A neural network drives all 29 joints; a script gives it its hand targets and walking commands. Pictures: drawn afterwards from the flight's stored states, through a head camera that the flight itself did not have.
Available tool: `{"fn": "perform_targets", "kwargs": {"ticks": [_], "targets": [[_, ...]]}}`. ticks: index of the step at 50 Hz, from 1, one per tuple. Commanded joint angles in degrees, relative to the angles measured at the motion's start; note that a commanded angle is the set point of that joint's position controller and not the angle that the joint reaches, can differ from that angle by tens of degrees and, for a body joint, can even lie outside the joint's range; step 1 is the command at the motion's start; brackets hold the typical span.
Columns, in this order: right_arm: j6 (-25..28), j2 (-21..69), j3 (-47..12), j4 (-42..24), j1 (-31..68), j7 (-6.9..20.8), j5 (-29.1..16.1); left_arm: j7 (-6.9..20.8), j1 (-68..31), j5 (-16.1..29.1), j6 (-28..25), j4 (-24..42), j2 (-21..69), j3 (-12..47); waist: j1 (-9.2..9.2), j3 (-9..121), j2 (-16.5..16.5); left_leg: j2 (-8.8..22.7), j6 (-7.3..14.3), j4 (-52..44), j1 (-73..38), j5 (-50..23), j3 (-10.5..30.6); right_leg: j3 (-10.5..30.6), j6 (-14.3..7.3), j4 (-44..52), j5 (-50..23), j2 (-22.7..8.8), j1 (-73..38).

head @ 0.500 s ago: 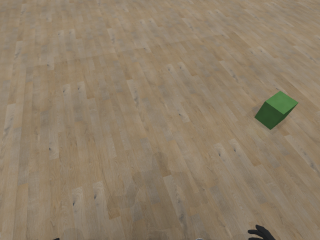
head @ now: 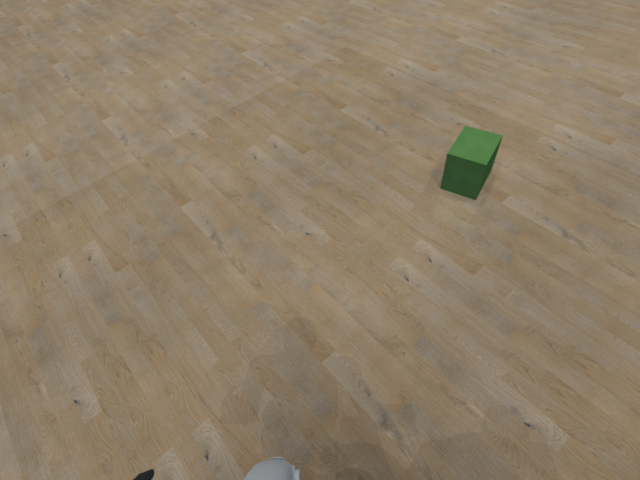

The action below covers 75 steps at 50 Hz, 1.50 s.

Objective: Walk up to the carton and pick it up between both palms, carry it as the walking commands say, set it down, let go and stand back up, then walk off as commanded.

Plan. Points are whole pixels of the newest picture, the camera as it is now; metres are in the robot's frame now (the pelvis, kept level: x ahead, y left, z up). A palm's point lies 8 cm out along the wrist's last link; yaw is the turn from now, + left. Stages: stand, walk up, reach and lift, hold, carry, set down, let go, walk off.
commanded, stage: walk off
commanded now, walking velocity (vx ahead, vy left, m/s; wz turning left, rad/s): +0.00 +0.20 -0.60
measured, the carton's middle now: (470, 162) +1.38 -0.50 -0.68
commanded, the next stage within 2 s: stand in 0.32 s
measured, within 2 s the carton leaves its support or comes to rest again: neither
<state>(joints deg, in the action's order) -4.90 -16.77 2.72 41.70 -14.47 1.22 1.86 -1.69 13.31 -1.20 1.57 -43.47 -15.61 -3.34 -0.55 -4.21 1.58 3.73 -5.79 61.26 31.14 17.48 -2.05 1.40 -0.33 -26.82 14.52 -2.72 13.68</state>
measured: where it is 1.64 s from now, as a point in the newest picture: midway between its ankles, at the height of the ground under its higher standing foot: outside the picture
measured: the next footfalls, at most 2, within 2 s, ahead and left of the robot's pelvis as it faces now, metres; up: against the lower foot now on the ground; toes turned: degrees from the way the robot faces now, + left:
left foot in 0.22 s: +0.07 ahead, +0.23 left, +0.00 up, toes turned -5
right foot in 0.62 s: -0.01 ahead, +0.06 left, +0.00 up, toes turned -19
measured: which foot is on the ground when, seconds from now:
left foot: up 0.00-0.20, down 0.22-1.00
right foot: down 0.00-0.22, up 0.24-0.60, down 0.62-1.00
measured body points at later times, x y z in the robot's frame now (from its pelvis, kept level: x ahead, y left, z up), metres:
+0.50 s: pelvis +0.01 +0.15 -0.01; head +0.06 +0.15 +0.44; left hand +0.21 +0.37 -0.13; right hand +0.02 -0.12 -0.12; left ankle +0.03 +0.23 -0.75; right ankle -0.05 +0.06 -0.69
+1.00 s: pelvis +0.01 +0.17 +0.00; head +0.02 +0.17 +0.45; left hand +0.17 +0.37 -0.14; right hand -0.02 -0.08 -0.14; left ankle +0.03 +0.24 -0.75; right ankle -0.05 +0.07 -0.75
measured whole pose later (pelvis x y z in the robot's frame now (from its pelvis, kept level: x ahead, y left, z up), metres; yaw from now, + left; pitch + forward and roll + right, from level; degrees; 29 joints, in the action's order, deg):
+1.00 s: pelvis +0.01 +0.17 +0.00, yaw -16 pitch -2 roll -1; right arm 0.1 -12.4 0.3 51.5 -17.1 -1.0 0.9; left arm -1.1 9.2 -0.5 0.8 -55.1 -12.0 -0.6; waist 1.8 -1.9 -0.2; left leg 1.3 3.3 23.2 9.2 12.8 -12.1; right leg -2.7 -0.5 -21.8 14.0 0.4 6.3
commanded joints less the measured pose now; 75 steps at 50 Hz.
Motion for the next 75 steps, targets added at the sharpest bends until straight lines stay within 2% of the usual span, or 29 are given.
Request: {"fn": "perform_targets", "kwargs": {"ticks": [1, 4, 6, 8, 9, 10, 11, 12, 13, 14, 15, 16, 17, 19, 22, 24, 27, 28, 29, 30, 31, 32, 33, 36, 39, 41, 43, 60, 75], "targets": [[0.18, -1.67, 0.44, -4.38, 0.94, 0.8, -0.18, -0.11, 0.94, -0.44, -0.95, 2.74, -11.71, -3.27, -1.25, 4.83, -11.19, -0.15, -0.97, -2.92, 2.0, -2.25, 0.15, 9.84, -6.11, 7.25, -20.31, -10.69, -3.59], [0.16, -1.29, 0.17, -6.07, 4.11, 1.18, -0.35, 0.32, 1.79, -0.79, -0.4, 2.48, -13.35, -4.25, -2.89, 2.82, -15.19, -1.29, -1.05, -11.76, -1.01, -1.82, -0.75, 11.4, -5.74, 7.84, -8.04, -9.18, -0.18], [0.37, -1.42, 0.32, -6.67, 4.4, 1.08, -0.35, 0.73, 0.76, -0.82, -0.14, 2.99, -14.54, -4.67, -3.07, 3.18, -17.0, -2.1, -0.79, -17.64, -5.64, 1.28, -1.07, 13.23, -5.55, 7.22, -4.59, -9.43, 2.43], [0.66, -2.22, 0.82, -6.47, 1.91, 0.52, -0.45, 0.92, -1.4, -0.83, -0.13, 3.68, -15.41, -4.88, -1.73, 4.17, -18.46, -2.73, 0.26, -24.4, -12.71, 3.42, -1.11, 15.99, -4.07, 5.84, -7.41, -10.59, 5.49], [0.9, -2.63, 1.15, -5.21, -1.82, 0.1, -0.44, 0.85, -2.76, -0.79, -0.19, 4.01, -15.25, -4.79, 0.38, 4.91, -17.26, -2.97, 1.16, -31.27, -18.74, -0.76, -1.29, 16.62, -2.35, 3.28, -8.95, -10.22, 7.62], [1.49, -3.84, 1.59, -3.57, -6.25, -0.4, -0.08, 0.67, -3.0, -0.84, -0.44, 4.08, -13.17, -4.21, 2.9, 6.46, -13.45, -2.38, 2.08, -37.7, -26.02, -3.58, -1.6, 15.51, -0.44, -1.31, -8.34, -7.72, 10.8], [2.29, -6.91, 2.32, -2.43, -10.39, -0.71, 0.69, 0.52, 0.27, -1.3, -0.64, 3.8, -8.69, -3.29, 3.68, 8.93, -2.02, 6.21, 3.34, -43.87, -32.88, -0.5, 5.48, 10.0, 1.44, -12.22, 2.42, -2.03, 16.07], [2.31, -15.24, 3.12, -5.04, -5.94, -0.42, 0.03, -0.08, 2.79, -0.84, -0.29, 5.45, -2.15, -2.06, 1.32, 9.04, 17.73, 20.15, 8.3, -45.23, -29.86, -5.8, 17.6, 2.34, 3.81, -25.09, 23.96, 8.08, 24.63], [2.27, -13.56, 3.01, -5.68, -3.66, -0.07, -0.03, -0.73, 0.51, -0.61, 0.44, 5.54, -5.28, -2.14, 3.39, 9.72, 21.25, 20.52, 13.81, -48.01, -20.83, -5.21, 17.48, 2.62, 2.87, -37.3, 24.57, 3.91, 21.21], [2.47, -8.21, 1.13, -5.88, -0.31, -0.08, -0.05, -0.55, -0.65, -0.63, 0.97, 4.9, -7.34, -2.97, 1.42, 6.03, 15.76, 17.37, 13.43, -47.93, -15.76, -3.16, 13.5, 3.13, 1.51, -42.31, 20.51, 3.62, 20.31], [2.44, -5.67, 0.22, -5.77, 2.04, -0.31, -0.04, -0.08, -0.83, -0.42, 1.18, 3.61, -9.12, -3.84, 0.21, 3.75, 11.02, 14.02, 11.85, -46.59, -14.19, -4.47, 7.66, 2.95, 1.08, -43.82, 15.79, 3.1, 19.87], [2.56, -4.96, 0.06, -5.74, 3.58, -0.81, -0.01, 0.49, 0.88, -0.54, 1.29, 2.63, -9.66, -4.2, -0.99, 4.05, 10.49, 11.86, 11.17, -44.72, -16.33, -9.44, 4.08, 1.56, 1.48, -45.28, 12.78, 2.98, 19.85], [2.84, -4.27, -0.03, -5.47, 3.13, -1.46, -0.17, 1.08, 2.26, -0.68, 1.27, 1.84, -8.85, -3.94, -1.14, 4.83, 10.37, 10.84, 11.74, -42.75, -18.46, -16.78, 2.08, 0.51, 2.22, -45.18, 11.86, 2.96, 19.42], [3.5, -3.75, -0.12, -4.44, 0.06, -2.37, -0.36, 1.88, 0.7, -0.52, 1.09, 2.35, -6.76, -3.1, -0.07, 6.07, 8.76, 11.57, 13.42, -41.41, -22.57, -22.64, 2.42, -0.12, 3.33, -41.88, 11.72, 3.46, 19.17], [4.18, -4.34, 0.09, -2.4, -3.68, -3.3, -0.62, 2.43, -3.88, -0.41, 1.27, 3.86, -3.77, -1.72, 1.6, 6.24, 7.17, 14.95, 15.53, -41.08, -27.38, -25.25, 5.34, 0.07, 3.13, -31.79, 13.84, 3.33, 17.81], [4.45, -4.9, 0.13, -1.3, -4.22, -3.33, -0.63, 2.59, -5.74, -0.2, 1.31, 4.35, -2.18, -0.79, 1.92, 6.44, 7.46, 15.56, 16.05, -40.22, -27.07, -29.89, 4.88, -0.76, 2.62, -23.57, 15.63, 3.1, 12.85], [4.54, -5.8, 0.24, 0.39, -5.12, -2.8, -0.6, 2.36, -5.33, 0.61, 1.32, 3.11, -1.48, -0.03, 1.89, 7.4, 8.43, 14.88, 16.3, -38.22, -26.22, -40.18, 4.07, -3.53, 1.95, -12.58, 13.68, 3.56, 4.73], [4.48, -6.16, 0.28, 1.0, -5.25, -2.67, -0.78, 2.27, -4.75, 0.73, 1.16, 2.38, -1.08, 0.2, 1.27, 7.64, 7.65, 14.26, 15.63, -37.15, -26.12, -41.56, 3.6, -4.1, 1.46, -6.89, 10.52, 3.72, 1.79], [4.4, -6.03, 0.16, 1.57, -5.26, -2.56, -1.09, 2.17, -4.02, 0.72, 0.77, 1.59, -0.59, 0.52, 0.44, 7.53, 6.42, 13.47, 13.77, -35.95, -24.65, -40.6, 2.54, -3.8, 0.93, 1.67, 3.67, 3.39, -2.58], [4.4, -5.23, -0.09, 1.9, -5.4, -2.37, -1.49, 1.97, -3.36, 0.35, 0.17, 0.93, -0.82, 0.82, -0.24, 7.7, 4.5, 12.84, 10.48, -35.25, -20.95, -36.14, 1.42, -1.48, 0.73, 10.61, -6.8, 1.45, -9.76], [4.73, -3.59, -0.74, 1.2, -5.99, -1.82, -1.97, 1.58, -2.5, -0.87, -0.45, 0.82, -3.86, 0.47, -0.63, 10.43, 0.19, 11.73, 7.02, -34.04, -13.18, -25.77, 0.53, 5.01, 0.27, 11.24, -9.84, -5.43, -20.05], [4.83, -0.06, -1.57, 0.34, -7.18, -1.37, -2.36, 1.4, -5.94, -0.37, -0.62, 1.13, -8.2, -0.27, 1.9, 8.74, -11.42, 4.96, 3.34, -33.1, -11.71, -7.49, -5.4, 12.47, -3.95, 9.45, -20.84, -14.71, -15.83], [4.12, -1.78, -1.65, 2.09, -5.62, -1.51, -1.85, 1.37, -6.59, -0.08, -0.57, 0.35, -4.56, 0.65, 0.47, 7.15, -9.22, 3.99, 3.08, -34.85, -16.6, 1.31, -4.27, 9.76, -6.58, 8.46, -22.65, -14.7, -10.17], [4.33, -3.36, -0.73, 2.88, -3.76, -0.71, -0.59, 0.97, -8.48, 0.54, -0.76, -1.02, -3.0, 1.48, 1.29, 2.42, -8.93, 3.45, 3.81, -39.71, -21.31, -9.99, -3.5, 5.22, -1.64, 9.29, -11.44, -7.15, -4.74], [5.14, -2.22, -1.02, 4.86, -6.82, -1.04, -0.6, 0.91, -7.41, 0.8, -0.9, -2.81, -2.6, 1.42, 1.91, 3.34, -3.85, 5.81, 5.39, -40.7, -22.77, -15.78, -2.38, 2.41, -0.51, 7.39, -10.03, -4.38, -4.89], [5.36, -1.85, -1.14, 5.52, -6.53, -1.58, -0.74, 1.09, -7.25, 0.87, -0.89, -3.9, -1.84, 1.59, 1.92, 3.01, -1.24, 6.31, 6.01, -41.54, -22.6, -14.93, -1.82, 1.99, -0.45, 7.38, -7.74, -3.89, -4.6], [5.35, -1.74, -1.18, 6.02, -5.96, -1.94, -0.83, 1.0, -6.85, 0.76, -0.93, -5.3, -1.73, 1.63, 2.03, 2.29, -0.54, 6.43, 6.29, -42.4, -22.54, -13.15, -1.47, 1.74, -0.31, 7.74, -6.79, -3.52, -4.09], [5.52, -0.28, -1.71, 14.08, -4.69, -2.84, -1.04, -0.29, 0.33, 0.74, -1.8, -17.0, -0.08, 2.53, 2.24, 1.34, -1.1, 6.19, 8.57, -45.82, -25.08, -8.16, 0.5, 0.68, 0.11, 9.85, -7.23, -2.94, -2.99], [5.89, 2.43, -2.62, 20.51, -6.7, -3.16, -1.23, -0.81, 4.79, 0.81, -1.98, -22.94, 2.55, 3.56, 2.07, 0.23, -1.47, 5.2, 9.05, -46.42, -24.68, -9.06, 1.19, 0.22, 0.18, 9.78, -7.3, -3.37, -2.8]]}}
